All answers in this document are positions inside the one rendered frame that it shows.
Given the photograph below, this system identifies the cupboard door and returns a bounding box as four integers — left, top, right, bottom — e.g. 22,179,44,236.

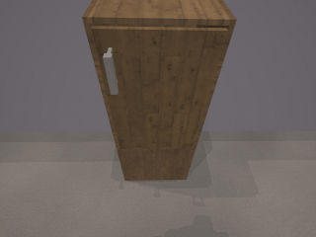
91,26,228,149

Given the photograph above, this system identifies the handle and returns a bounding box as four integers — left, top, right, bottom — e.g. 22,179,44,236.
103,47,119,95

